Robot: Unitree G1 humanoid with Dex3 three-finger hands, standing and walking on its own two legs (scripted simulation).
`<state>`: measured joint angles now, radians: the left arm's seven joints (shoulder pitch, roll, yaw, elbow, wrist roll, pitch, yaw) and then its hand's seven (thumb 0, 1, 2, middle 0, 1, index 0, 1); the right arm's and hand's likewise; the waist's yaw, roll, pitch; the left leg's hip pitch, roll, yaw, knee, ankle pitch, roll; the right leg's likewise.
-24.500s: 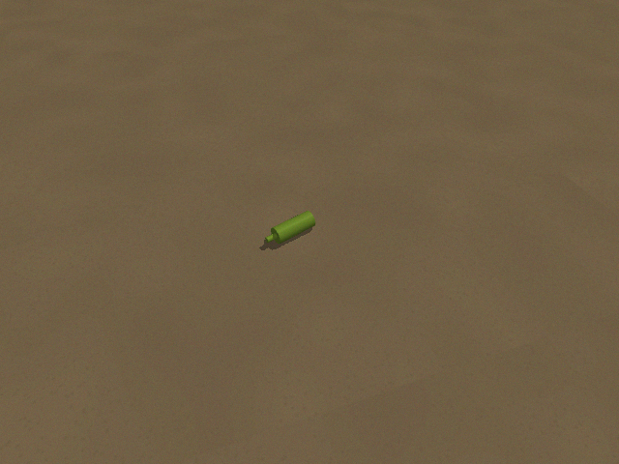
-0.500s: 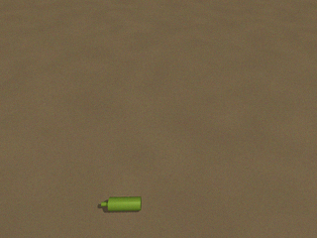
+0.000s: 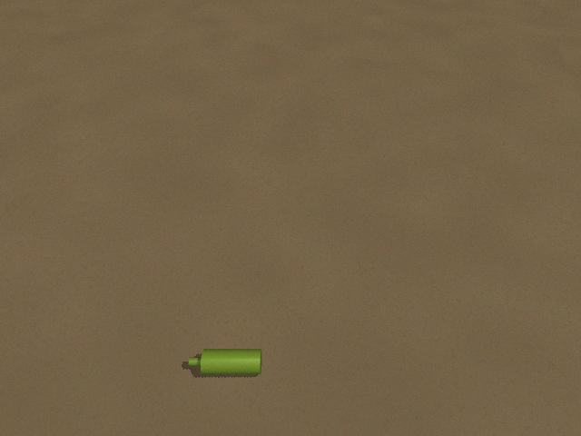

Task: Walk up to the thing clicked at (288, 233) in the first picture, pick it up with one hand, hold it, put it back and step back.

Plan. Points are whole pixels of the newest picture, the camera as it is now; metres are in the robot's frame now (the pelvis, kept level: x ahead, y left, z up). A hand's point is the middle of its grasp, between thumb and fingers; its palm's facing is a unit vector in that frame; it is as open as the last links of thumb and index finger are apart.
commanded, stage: rise first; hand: left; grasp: from above
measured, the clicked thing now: (225, 361) +0.52 +0.22 -0.74
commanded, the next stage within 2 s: none
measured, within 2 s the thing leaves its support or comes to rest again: neither
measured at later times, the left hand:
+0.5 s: hand out of the picture +0.14 +0.26 -0.20, palm faces -0.12 -0.91 -0.40, open 13.7 cm
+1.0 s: hand out of the picture +0.13 +0.26 -0.23, palm faces -0.21 -0.85 -0.48, open 14.3 cm
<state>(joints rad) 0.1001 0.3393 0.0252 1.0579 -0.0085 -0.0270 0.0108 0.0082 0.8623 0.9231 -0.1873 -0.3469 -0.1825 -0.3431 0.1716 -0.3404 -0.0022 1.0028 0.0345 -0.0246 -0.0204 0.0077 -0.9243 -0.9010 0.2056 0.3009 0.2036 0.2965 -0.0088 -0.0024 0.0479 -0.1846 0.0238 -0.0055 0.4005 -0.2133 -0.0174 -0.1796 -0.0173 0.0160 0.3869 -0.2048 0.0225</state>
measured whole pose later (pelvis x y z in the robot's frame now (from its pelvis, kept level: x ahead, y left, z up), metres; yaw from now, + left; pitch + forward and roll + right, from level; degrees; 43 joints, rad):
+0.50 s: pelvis +0.00 +0.01 -0.05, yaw +0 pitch +12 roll -2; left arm 0.15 0.30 0.11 0.65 0.22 0.17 -0.01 0.00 -0.44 1.00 -0.05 -1.06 -0.05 -1.06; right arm 0.22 -0.24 -0.04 0.63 0.02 -0.11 -0.02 0.01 -0.88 -0.89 0.21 0.30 0.20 0.30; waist -0.02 0.00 -0.07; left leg -0.70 0.02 -0.03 0.93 -0.45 -0.01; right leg -0.67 -0.02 0.01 0.88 -0.43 0.04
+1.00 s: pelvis +0.00 +0.01 -0.10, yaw +1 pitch +19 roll -3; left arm 0.32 0.32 0.07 0.30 0.28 0.30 0.02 0.00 -0.55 0.98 -0.07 -1.06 -0.06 -1.06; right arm 0.22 -0.22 -0.02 0.53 0.01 -0.16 -0.05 0.01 -0.90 -0.90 0.21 0.30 0.20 0.30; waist -0.04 0.02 -0.14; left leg -0.97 0.03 -0.06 1.21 -0.57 -0.01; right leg -0.92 -0.01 -0.02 1.14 -0.54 0.03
